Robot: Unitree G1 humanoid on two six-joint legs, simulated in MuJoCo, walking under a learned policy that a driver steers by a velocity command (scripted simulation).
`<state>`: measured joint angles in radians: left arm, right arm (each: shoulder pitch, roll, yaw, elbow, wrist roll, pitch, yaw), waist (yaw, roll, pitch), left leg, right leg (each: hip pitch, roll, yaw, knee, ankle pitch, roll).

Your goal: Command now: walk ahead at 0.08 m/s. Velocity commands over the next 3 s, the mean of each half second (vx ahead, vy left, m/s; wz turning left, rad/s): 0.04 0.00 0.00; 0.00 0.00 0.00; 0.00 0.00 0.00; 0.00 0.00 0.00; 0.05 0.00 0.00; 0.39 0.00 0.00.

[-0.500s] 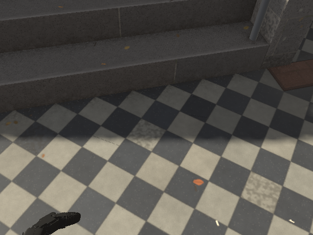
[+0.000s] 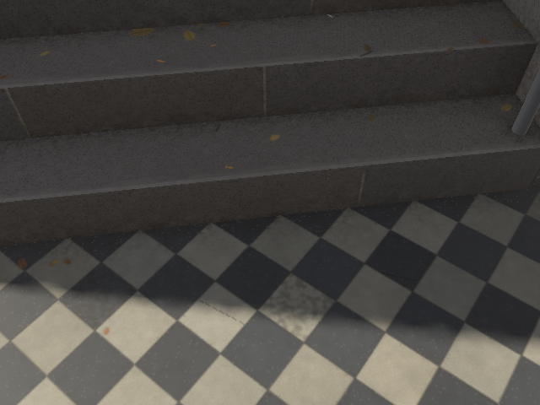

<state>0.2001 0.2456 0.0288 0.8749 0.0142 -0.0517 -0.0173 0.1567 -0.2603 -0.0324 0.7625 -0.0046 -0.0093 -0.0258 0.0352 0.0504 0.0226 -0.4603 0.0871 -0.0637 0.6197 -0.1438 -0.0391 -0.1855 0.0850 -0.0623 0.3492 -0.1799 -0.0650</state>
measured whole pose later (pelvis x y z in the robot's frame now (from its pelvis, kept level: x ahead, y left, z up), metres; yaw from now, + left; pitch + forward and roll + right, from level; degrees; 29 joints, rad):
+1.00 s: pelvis +0.04 +0.03 +0.00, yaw +0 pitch -2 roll +0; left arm 0.26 0.20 0.00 1.11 0.01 -0.01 0.04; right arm 0.15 -0.21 -0.04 1.06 0.00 0.02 -0.04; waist 0.00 0.01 0.04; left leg -0.26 0.00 -0.01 0.49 -0.20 0.00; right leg -0.12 0.00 -0.04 0.48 -0.32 -0.01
